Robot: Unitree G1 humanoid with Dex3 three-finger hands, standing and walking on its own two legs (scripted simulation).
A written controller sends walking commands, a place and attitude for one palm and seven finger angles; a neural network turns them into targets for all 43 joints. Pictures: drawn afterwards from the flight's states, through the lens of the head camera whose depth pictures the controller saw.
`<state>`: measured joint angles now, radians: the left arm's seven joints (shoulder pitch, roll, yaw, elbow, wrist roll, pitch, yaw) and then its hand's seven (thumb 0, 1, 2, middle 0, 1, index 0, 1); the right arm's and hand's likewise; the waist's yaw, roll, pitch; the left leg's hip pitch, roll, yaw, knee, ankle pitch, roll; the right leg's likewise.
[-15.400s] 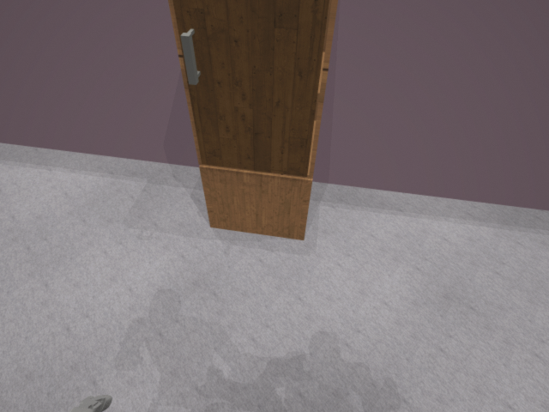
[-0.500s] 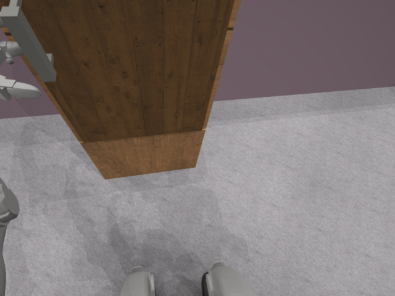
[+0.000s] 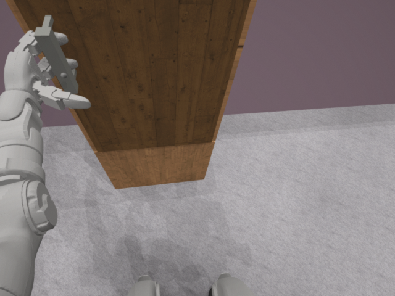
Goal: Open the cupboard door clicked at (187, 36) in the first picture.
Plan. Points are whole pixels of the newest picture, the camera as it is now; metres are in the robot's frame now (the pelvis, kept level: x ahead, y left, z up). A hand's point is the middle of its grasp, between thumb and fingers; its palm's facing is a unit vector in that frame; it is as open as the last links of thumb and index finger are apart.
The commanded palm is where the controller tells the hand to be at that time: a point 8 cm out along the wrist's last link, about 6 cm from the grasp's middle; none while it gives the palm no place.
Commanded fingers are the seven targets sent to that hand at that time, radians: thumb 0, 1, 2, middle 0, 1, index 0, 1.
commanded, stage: slide the fingers in behind the handle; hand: left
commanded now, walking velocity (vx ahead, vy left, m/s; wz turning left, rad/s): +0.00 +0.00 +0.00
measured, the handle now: (60, 56) +0.57 +0.23 +0.12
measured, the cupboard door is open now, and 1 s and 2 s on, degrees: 0 0 21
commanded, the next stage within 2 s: close the thumb around the handle in 0.46 s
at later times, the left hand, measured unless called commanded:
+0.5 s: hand (64, 73) +0.52 +0.21 +0.12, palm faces +0.05 -1.00 -0.02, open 13.8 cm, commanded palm +0.50 +0.26 +0.11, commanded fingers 0.00 -0.50 0.30 -0.30 -1.20 -0.30 -1.20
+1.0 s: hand (66, 72) +0.52 +0.21 +0.12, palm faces +0.05 -1.00 -0.02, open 8.8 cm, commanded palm +0.50 +0.25 +0.11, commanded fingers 0.00 0.79 0.85 -0.39 -1.34 -0.39 -1.34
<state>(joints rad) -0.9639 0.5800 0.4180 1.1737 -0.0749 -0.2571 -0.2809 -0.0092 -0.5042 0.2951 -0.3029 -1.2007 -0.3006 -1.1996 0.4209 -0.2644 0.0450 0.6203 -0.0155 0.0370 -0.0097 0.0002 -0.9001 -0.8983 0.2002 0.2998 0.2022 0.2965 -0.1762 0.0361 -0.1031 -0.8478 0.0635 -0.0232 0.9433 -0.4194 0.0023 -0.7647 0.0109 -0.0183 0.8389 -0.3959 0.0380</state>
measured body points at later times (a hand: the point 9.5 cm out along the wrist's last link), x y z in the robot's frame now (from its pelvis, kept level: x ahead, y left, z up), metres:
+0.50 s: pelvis -0.01 -0.01 +0.00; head +0.12 +0.00 +0.43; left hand +0.51 +0.27 +0.12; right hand -0.03 -0.28 -0.10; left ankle +0.01 +0.11 -0.69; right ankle +0.00 -0.15 -0.69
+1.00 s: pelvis +0.00 +0.00 +0.00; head +0.11 +0.02 +0.43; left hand +0.51 +0.26 +0.12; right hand -0.01 -0.26 -0.11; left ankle +0.01 +0.11 -0.69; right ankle +0.00 -0.15 -0.69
